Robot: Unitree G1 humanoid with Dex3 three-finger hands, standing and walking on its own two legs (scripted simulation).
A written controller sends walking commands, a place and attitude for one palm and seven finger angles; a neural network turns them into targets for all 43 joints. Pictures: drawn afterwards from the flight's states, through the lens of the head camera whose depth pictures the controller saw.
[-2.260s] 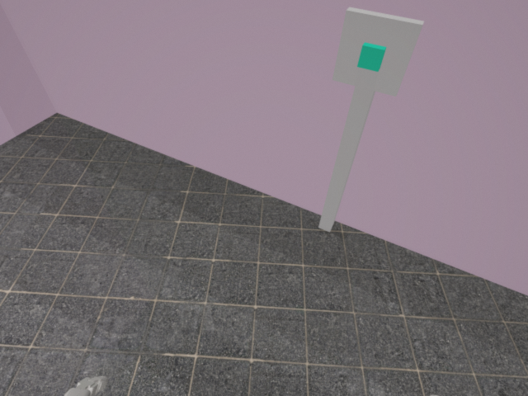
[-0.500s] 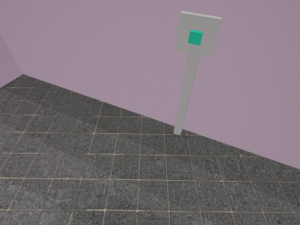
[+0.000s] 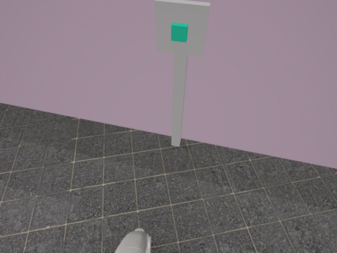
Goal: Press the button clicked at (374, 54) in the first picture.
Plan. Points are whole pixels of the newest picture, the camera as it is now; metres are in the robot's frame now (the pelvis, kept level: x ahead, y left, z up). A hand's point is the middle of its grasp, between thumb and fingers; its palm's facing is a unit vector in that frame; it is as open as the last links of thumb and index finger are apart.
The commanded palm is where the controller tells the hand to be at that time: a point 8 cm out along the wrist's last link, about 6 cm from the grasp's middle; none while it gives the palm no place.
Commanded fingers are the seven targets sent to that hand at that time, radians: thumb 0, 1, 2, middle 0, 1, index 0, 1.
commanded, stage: turn to face it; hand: left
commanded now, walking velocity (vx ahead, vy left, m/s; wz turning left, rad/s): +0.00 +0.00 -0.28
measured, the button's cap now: (179, 32) +0.85 +0.03 +0.09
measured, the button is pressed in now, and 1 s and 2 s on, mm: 0 0 0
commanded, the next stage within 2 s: take the last steps up to it in 0.18 s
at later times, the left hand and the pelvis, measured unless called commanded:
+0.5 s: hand (80, 245) +0.15 +0.26 -0.17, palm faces -0.14 -0.97 -0.18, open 7.4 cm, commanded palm none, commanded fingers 0.00 0.90 0.90 -0.20 -0.30 -0.20 -0.30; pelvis +0.08 +0.07 +0.01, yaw -10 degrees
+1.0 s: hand (133, 207) +0.26 +0.13 -0.16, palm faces -0.18 -0.96 -0.19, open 7.2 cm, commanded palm none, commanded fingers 0.00 0.90 0.90 -0.20 -0.30 -0.20 -0.30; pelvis +0.15 -0.02 +0.00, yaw -12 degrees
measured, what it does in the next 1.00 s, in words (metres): walks ahead: left foot, then right foot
